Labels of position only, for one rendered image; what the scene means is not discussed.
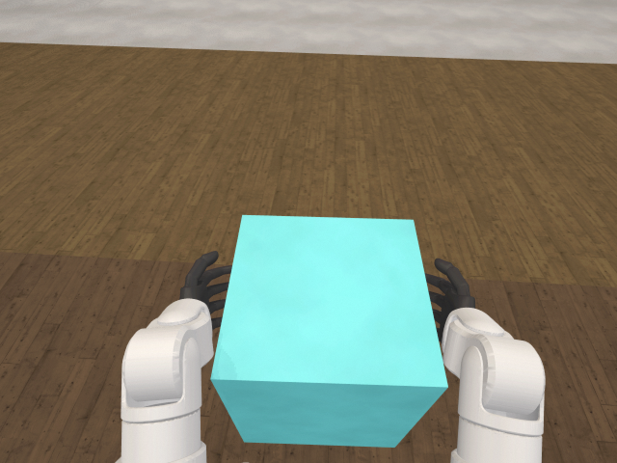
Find robot left forearm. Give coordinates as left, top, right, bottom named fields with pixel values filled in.
left=115, top=299, right=214, bottom=463

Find carton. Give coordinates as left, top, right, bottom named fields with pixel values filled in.
left=210, top=215, right=448, bottom=448

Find robot left hand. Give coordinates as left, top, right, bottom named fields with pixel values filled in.
left=179, top=251, right=232, bottom=330

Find robot right forearm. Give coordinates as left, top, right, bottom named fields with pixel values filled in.
left=442, top=308, right=546, bottom=463

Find robot right hand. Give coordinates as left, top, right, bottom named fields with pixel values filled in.
left=425, top=259, right=475, bottom=343

